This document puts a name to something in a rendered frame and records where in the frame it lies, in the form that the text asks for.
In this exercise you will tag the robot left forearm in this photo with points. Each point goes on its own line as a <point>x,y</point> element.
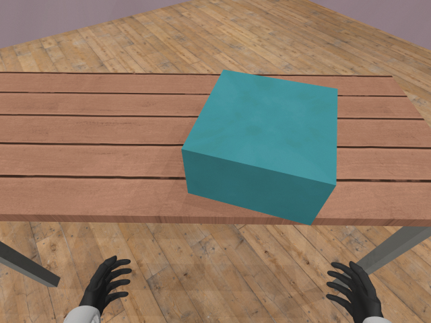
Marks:
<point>83,314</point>

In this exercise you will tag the carton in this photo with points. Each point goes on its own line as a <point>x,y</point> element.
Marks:
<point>265,144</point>

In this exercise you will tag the table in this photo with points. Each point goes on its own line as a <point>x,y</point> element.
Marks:
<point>106,148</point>

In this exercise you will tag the left robot hand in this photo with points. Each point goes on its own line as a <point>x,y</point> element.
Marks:
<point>97,292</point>

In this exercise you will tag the right robot hand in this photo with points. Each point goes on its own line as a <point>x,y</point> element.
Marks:
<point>364,302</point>

